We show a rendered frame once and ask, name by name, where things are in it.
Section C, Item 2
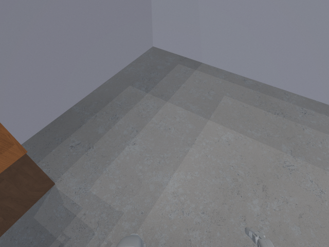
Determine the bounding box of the drawer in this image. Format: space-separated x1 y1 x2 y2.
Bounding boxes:
0 123 27 173

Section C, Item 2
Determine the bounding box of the robot left thigh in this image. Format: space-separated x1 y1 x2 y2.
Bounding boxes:
116 236 146 247

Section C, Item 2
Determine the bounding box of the right robot hand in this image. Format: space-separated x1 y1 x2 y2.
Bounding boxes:
245 227 274 247

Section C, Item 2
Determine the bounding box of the cabinet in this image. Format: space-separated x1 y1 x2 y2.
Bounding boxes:
0 154 55 237

